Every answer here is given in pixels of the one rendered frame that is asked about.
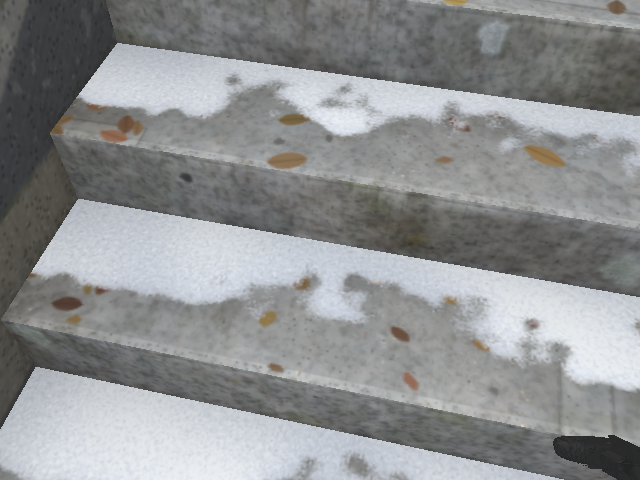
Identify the robot right hand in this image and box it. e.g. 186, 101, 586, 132
553, 435, 640, 480

